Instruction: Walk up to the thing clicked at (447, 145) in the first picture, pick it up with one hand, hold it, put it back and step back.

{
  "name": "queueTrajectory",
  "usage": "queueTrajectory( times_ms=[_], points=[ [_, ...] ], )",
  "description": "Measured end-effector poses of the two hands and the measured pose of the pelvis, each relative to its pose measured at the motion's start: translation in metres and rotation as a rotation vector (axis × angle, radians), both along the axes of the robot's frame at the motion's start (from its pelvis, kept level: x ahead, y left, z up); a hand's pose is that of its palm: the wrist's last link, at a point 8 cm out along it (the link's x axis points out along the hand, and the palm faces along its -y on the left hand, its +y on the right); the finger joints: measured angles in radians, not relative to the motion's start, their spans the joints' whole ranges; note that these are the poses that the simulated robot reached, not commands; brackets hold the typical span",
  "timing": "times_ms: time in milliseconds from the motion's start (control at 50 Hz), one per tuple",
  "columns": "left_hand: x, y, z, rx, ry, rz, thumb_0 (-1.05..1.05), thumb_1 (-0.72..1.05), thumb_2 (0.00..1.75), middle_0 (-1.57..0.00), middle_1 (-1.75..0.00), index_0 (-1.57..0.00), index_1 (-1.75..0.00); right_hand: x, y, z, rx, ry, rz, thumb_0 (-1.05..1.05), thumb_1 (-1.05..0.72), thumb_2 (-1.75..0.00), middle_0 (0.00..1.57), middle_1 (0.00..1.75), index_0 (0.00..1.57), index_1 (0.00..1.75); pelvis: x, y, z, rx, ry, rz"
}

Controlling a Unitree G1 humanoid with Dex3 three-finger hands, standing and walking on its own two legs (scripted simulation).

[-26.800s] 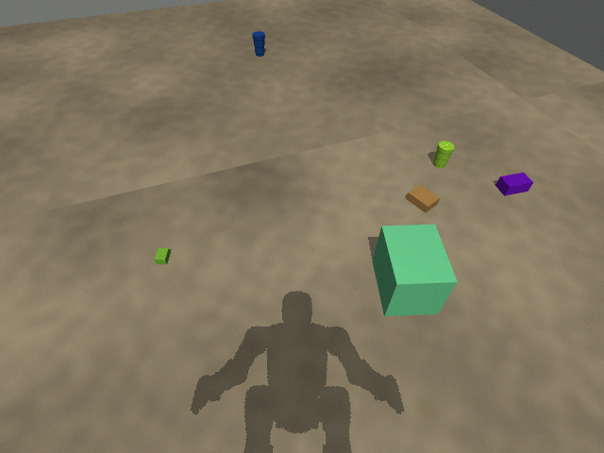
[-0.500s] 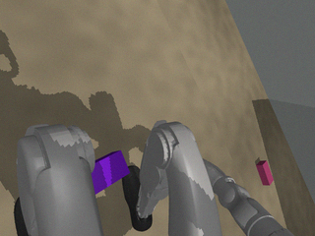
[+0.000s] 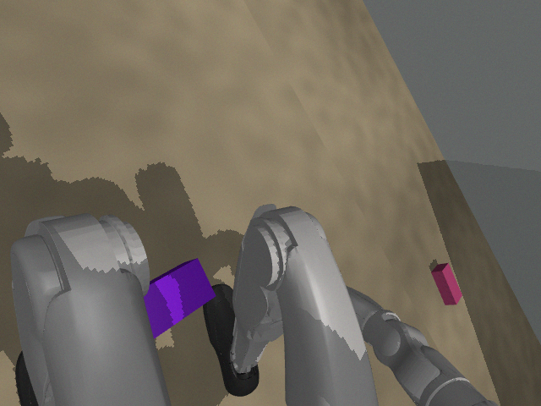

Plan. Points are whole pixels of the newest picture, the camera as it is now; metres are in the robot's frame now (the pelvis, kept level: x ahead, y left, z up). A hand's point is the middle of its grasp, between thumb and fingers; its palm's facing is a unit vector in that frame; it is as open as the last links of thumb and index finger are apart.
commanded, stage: rest palm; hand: left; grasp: from the side
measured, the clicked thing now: out of the picture +0.36 +0.35 -0.20
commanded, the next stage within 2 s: close in 0.14 s
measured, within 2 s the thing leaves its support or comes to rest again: leaves its support in 1.00 s
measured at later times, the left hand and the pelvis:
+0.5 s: hand out of the picture +0.35 +0.34 -0.19, palm faces +0.52 -0.85 -0.01, open 12.7 cm; pelvis +0.00 +0.00 +0.00, yaw -1 degrees
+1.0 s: hand out of the picture +0.36 +0.34 -0.19, palm faces +0.54 -0.84 +0.01, open 10.0 cm; pelvis +0.00 +0.00 +0.00, yaw -1 degrees
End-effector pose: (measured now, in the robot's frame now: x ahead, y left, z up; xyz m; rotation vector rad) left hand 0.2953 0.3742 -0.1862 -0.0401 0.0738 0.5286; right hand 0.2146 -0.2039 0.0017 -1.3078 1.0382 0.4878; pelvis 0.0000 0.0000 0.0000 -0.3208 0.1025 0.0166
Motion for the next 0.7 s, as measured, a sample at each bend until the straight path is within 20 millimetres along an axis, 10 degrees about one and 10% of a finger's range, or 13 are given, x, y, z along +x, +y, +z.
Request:
queueTrajectory(
  times_ms=[300,700],
  points=[
    [0.004,0.003,-0.005,0.043,0.015,0.035,-0.01,-0.25,0.28,-0.09,-0.14,-0.08,-0.15,-0.004,-0.011,-0.011,-0.029,0.063,-0.035,0.00,-0.87,-0.89,0.21,0.30,0.21,0.30,0.005,0.001,-0.002,-0.003,0.014,-0.009],
    [0.007,0.003,-0.005,0.016,0.003,0.030,0.01,0.08,0.62,-0.55,-0.58,-0.50,-0.58,-0.006,-0.009,-0.002,-0.051,0.048,-0.053,0.00,-0.85,-0.88,0.21,0.30,0.21,0.30,0.003,0.004,0.001,-0.012,0.013,-0.012]
  ],
)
